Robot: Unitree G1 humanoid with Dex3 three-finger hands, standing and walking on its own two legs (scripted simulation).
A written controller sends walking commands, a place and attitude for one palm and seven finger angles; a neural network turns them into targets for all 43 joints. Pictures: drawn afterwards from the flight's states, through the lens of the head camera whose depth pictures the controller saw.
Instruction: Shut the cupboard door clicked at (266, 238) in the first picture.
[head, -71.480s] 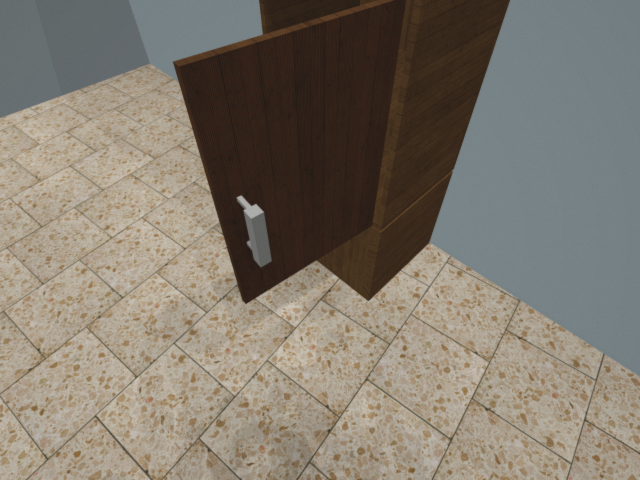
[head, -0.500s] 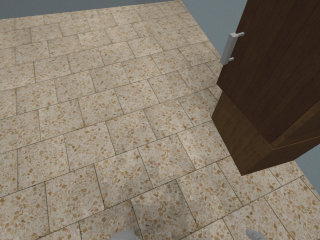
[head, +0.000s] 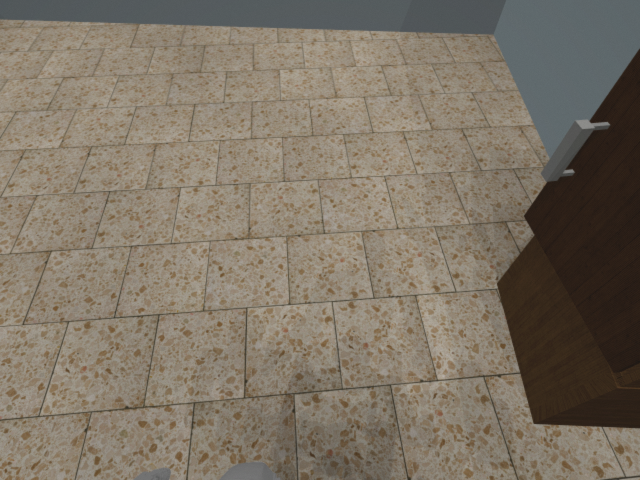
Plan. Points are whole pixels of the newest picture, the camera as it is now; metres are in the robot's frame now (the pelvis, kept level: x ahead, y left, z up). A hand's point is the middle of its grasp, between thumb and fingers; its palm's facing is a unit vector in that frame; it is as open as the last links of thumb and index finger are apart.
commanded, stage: walk to a spot facing it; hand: left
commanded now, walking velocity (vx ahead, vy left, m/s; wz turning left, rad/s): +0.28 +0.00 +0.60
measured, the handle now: (575, 151) +0.74 -0.50 -0.08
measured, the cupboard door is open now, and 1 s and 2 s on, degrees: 10 10 10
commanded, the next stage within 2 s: turn to face it in 1.40 s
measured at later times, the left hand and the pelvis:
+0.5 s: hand out of the picture +0.13 +0.19 -0.14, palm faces +0.31 -0.91 -0.28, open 7.3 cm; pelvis +0.10 -0.03 +0.00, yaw +18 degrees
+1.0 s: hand out of the picture +0.10 +0.23 -0.18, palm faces +0.61 -0.77 -0.21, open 7.4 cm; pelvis +0.23 +0.08 -0.01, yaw +33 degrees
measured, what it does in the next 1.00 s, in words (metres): walks ahead, turning left: left foot, then right foot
